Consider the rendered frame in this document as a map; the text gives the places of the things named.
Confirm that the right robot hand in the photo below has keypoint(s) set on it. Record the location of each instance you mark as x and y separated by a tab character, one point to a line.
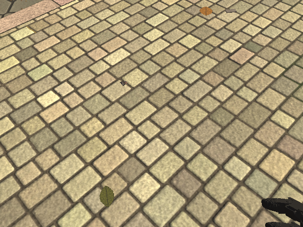
290	207

